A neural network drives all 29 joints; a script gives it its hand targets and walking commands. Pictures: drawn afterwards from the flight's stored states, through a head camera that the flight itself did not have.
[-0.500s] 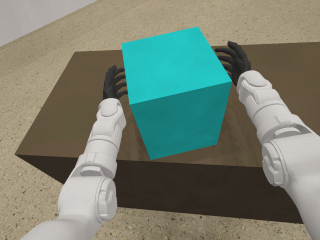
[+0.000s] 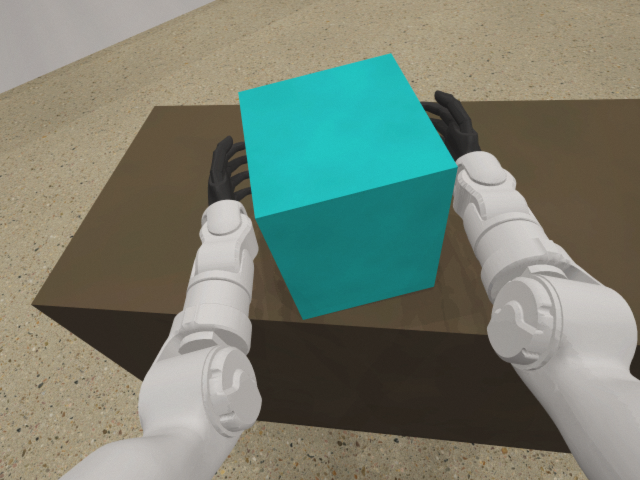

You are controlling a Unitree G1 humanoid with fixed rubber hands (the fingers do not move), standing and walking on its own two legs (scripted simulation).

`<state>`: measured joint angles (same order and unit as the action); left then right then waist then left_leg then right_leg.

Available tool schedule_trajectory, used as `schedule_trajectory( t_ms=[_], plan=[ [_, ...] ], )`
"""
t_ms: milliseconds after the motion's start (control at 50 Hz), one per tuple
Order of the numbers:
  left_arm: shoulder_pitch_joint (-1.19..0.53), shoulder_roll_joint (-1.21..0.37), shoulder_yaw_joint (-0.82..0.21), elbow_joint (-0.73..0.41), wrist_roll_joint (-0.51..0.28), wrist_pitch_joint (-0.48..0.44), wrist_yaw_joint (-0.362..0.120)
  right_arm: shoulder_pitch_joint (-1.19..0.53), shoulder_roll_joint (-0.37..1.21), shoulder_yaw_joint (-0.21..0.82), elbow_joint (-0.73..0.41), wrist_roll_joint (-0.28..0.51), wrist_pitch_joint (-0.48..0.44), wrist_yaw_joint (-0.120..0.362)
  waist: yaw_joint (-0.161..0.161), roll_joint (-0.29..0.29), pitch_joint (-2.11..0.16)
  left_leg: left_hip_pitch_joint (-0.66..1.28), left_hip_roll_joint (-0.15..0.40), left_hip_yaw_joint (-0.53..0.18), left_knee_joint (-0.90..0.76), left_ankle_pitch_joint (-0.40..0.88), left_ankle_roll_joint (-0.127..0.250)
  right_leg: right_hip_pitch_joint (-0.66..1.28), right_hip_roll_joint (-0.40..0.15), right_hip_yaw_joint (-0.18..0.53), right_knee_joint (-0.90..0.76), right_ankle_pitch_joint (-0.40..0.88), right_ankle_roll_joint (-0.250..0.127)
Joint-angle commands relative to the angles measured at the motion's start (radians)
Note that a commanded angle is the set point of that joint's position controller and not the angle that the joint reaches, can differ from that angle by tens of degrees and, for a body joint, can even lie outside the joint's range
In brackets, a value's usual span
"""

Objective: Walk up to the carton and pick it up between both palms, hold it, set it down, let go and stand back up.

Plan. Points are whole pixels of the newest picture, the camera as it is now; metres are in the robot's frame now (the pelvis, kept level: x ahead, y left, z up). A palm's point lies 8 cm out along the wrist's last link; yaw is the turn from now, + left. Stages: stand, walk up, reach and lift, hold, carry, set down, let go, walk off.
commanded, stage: reach and lift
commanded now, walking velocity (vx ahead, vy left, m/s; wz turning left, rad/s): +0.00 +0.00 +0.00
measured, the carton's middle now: (343, 196) +0.46 +0.06 +0.08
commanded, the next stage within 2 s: none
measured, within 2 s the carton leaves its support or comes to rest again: neither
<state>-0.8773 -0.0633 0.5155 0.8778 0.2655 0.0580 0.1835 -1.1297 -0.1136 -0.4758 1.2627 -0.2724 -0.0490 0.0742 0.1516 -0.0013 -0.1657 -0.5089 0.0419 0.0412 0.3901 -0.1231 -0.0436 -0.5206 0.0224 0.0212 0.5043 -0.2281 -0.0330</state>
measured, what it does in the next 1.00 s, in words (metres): stands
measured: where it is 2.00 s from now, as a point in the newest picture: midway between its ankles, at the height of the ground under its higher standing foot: outside the picture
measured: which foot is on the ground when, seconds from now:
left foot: down 0.00-1.00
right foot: down 0.00-1.00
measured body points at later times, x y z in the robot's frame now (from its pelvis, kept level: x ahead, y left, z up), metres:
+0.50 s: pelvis +0.00 +0.00 +0.00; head +0.04 -0.01 +0.45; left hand +0.41 +0.22 +0.11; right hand +0.48 -0.07 +0.14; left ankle +0.03 +0.15 -0.74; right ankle +0.00 -0.09 -0.74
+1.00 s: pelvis +0.00 +0.00 +0.00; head +0.03 -0.01 +0.45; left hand +0.40 +0.22 +0.12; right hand +0.48 -0.07 +0.14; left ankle +0.03 +0.15 -0.74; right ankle +0.00 -0.09 -0.74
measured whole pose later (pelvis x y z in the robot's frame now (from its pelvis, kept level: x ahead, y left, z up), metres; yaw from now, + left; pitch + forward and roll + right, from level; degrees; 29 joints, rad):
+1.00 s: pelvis +0.00 +0.00 +0.00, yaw +0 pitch +11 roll +1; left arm -0.85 -0.08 0.57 0.88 0.34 0.10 0.18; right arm -1.08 -0.06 -0.55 1.26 -0.38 -0.10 0.05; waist 0.15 0.00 -0.15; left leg -0.45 0.04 0.04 0.38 -0.12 -0.04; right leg -0.45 0.02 0.01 0.48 -0.22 -0.03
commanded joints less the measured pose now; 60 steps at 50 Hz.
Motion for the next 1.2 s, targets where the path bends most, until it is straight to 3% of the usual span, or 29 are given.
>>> schedule_trajectory(
  t_ms=[0, 120, 300, 540, 680, 860, 1020, 1180],
  plan=[
    [-0.530, -0.411, -0.111, -0.165, 0.066, -0.003, -0.128, -0.369, 0.444, 0.058, 0.010, -0.102, -0.032, 0.128, -0.024, -0.116, -0.510, 0.354, -0.035, 0.113, -0.029, 0.328, 0.028, 0.400, 0.001, -0.085, -0.144, 0.501, 0.066],
    [-0.553, -0.413, -0.094, -0.195, 0.089, 0.021, -0.124, -0.359, 0.448, -0.012, -0.001, -0.147, -0.009, 0.140, -0.051, -0.101, -0.485, 0.406, -0.031, 0.110, -0.032, 0.297, 0.027, 0.329, 0.007, -0.101, -0.180, 0.361, 0.057],
    [-0.575, -0.414, -0.080, -0.213, 0.111, 0.029, -0.116, -0.363, 0.452, -0.048, -0.020, -0.177, -0.002, 0.149, -0.060, -0.105, -0.486, 0.443, -0.028, 0.103, -0.026, 0.292, 0.023, 0.288, 0.008, -0.117, -0.199, 0.302, 0.057],
    [-0.557, -0.437, -0.116, -0.208, 0.103, 0.008, -0.118, -0.350, 0.483, -0.024, -0.009, -0.171, -0.032, 0.142, -0.068, -0.112, -0.529, 0.448, -0.026, 0.103, -0.004, 0.372, 0.017, 0.320, 0.005, -0.119, -0.175, 0.441, 0.070],
    [-0.540, -0.451, -0.132, -0.205, 0.103, 0.003, -0.118, -0.349, 0.494, 0.003, -0.014, -0.158, -0.053, 0.139, -0.053, -0.105, -0.538, 0.454, -0.020, 0.103, 0.000, 0.393, 0.015, 0.327, 0.010, -0.121, -0.169, 0.468, 0.070],
    [-0.613, -0.490, -0.216, -0.231, 0.060, -0.016, -0.112, -0.389, 0.512, 0.066, 0.003, -0.120, -0.100, 0.120, -0.055, -0.102, -0.616, 0.475, -0.016, 0.098, 0.019, 0.471, 0.005, 0.370, 0.019, -0.121, -0.145, 0.588, 0.072],
    [-0.686, -0.507, -0.298, -0.241, 0.014, -0.003, -0.110, -0.396, 0.529, 0.103, 0.027, -0.068, -0.102, 0.096, -0.080, -0.064, -0.616, 0.528, -0.010, 0.097, 0.025, 0.478, -0.008, 0.357, 0.024, -0.118, -0.163, 0.549, 0.065],
    [-0.762, -0.508, -0.353, -0.248, -0.030, 0.017, -0.112, -0.452, 0.556, 0.133, -0.020, -0.029, -0.088, 0.068, -0.112, -0.063, -0.592, 0.517, -0.017, 0.092, 0.008, 0.388, -0.005, 0.376, 0.019, -0.112, -0.178, 0.483, 0.069]
  ],
)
